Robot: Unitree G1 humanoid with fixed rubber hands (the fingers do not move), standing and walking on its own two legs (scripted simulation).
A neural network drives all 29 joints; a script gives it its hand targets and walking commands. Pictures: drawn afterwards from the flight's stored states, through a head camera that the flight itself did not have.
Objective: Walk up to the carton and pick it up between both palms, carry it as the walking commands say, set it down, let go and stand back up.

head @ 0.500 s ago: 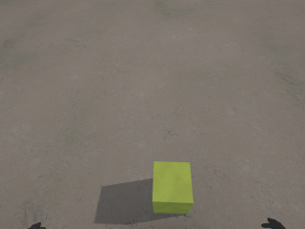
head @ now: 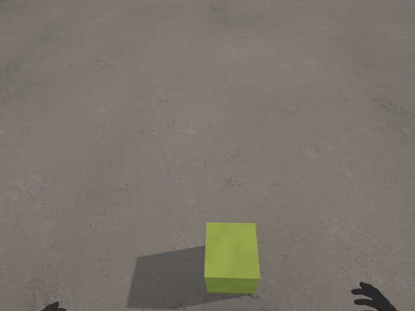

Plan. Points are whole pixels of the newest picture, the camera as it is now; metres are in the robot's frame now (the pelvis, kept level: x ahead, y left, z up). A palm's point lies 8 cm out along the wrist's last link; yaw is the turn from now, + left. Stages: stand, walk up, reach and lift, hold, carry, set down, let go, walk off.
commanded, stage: walk up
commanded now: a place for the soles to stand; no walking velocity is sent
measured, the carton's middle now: (230, 259) +0.42 -0.05 -0.62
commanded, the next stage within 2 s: none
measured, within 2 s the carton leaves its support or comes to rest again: neither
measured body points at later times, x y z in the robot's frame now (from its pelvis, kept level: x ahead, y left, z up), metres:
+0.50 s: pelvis +0.00 +0.00 +0.00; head +0.02 -0.02 +0.45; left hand +0.11 +0.34 -0.07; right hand +0.14 -0.32 -0.10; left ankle +0.01 +0.10 -0.71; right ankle +0.02 -0.13 -0.71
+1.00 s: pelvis +0.00 +0.00 +0.00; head +0.01 -0.02 +0.45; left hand +0.10 +0.34 -0.07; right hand +0.13 -0.32 -0.10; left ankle +0.01 +0.10 -0.71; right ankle +0.02 -0.13 -0.71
